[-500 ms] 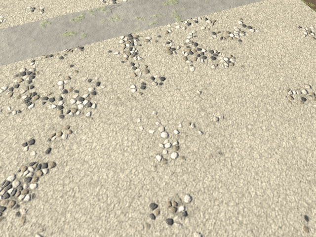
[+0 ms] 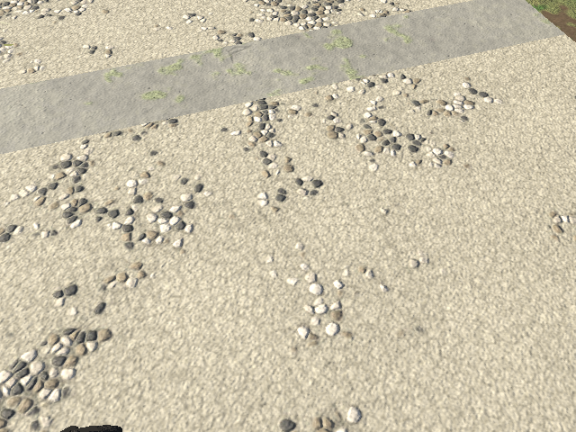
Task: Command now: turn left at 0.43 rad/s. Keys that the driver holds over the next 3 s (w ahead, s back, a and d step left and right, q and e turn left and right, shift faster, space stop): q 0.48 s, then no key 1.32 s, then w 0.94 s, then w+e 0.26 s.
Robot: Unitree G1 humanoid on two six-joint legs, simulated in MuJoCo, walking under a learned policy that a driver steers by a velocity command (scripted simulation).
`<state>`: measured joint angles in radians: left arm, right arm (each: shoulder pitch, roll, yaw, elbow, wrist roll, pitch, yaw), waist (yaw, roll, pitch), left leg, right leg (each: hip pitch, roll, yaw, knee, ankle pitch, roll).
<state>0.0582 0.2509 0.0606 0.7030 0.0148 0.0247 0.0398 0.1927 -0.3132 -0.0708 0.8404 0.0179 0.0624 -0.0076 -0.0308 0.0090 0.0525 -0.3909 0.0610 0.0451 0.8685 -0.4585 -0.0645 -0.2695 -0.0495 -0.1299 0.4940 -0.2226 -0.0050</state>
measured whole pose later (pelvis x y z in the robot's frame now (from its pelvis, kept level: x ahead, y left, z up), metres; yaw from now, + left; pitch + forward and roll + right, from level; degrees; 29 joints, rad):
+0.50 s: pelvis +0.01 +0.03 +0.01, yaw +18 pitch +2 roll -2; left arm 0.08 0.31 0.10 0.80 -0.01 0.00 0.04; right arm 0.17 -0.32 -0.07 0.72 0.01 0.03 -0.03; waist -0.02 -0.01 0.05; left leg -0.26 -0.09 -0.17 0.46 -0.21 0.06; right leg -0.41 0.02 0.11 0.73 -0.34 0.10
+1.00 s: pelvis +0.02 +0.02 +0.00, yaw +23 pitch -1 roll +0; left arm 0.14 0.26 0.02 0.89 0.01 -0.02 0.00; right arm 0.19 -0.28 -0.05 0.81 -0.01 0.04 -0.02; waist 0.01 -0.01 0.06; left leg -0.17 -0.01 -0.07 0.47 -0.28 -0.01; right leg -0.20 -0.01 0.05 0.46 -0.25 0.03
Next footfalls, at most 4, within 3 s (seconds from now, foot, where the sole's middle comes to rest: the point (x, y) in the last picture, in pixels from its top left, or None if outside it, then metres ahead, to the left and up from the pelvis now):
0.06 left None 0.03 0.12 -0.77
0.60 right None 0.11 -0.09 -0.77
0.92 left None -0.01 0.14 -0.77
2.48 left None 0.36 0.28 -0.77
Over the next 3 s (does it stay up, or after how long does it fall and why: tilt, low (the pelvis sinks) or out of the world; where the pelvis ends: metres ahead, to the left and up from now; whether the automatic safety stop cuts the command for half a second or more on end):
stays up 0.52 0.21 -0.01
